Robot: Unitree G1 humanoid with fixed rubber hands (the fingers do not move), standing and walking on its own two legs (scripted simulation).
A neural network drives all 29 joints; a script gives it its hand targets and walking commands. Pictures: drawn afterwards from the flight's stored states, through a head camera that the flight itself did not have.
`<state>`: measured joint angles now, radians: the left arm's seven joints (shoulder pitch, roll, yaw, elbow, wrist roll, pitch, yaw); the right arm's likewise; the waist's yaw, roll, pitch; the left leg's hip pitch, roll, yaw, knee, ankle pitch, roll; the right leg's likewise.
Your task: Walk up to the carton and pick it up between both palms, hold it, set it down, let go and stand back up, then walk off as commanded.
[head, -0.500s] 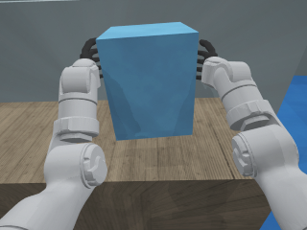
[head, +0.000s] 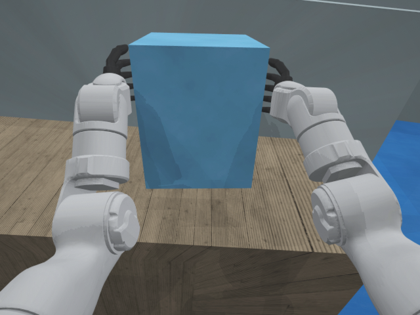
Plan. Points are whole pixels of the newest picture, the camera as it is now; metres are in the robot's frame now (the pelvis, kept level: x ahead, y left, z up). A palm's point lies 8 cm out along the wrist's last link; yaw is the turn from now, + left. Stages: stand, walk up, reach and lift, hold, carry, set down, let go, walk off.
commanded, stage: hold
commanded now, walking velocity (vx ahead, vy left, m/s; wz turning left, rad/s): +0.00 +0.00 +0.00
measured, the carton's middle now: (199, 106) +0.43 +0.01 +0.26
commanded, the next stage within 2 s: none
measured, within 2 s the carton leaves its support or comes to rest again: neither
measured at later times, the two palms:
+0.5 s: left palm (126, 64) +0.38 +0.13 +0.35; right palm (295, 92) +0.37 -0.15 +0.32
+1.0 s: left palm (133, 91) +0.37 +0.12 +0.31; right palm (300, 102) +0.36 -0.16 +0.31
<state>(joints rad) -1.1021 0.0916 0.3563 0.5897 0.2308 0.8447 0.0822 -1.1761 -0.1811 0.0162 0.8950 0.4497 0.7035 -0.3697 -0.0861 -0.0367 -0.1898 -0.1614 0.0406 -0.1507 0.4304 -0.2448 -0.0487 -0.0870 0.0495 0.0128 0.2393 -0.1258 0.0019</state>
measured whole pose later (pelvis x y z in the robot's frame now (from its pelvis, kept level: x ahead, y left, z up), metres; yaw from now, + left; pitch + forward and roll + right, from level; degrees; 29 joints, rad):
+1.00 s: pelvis +0.00 +0.00 +0.00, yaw +0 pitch -4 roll -3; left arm -1.00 0.01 0.35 0.46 0.31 0.90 0.12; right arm -1.14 -0.18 0.03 0.88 0.47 0.71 -0.38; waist -0.12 0.01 -0.20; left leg -0.12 0.04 -0.14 0.46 -0.27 -0.04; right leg -0.05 0.06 0.03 0.27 -0.15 0.00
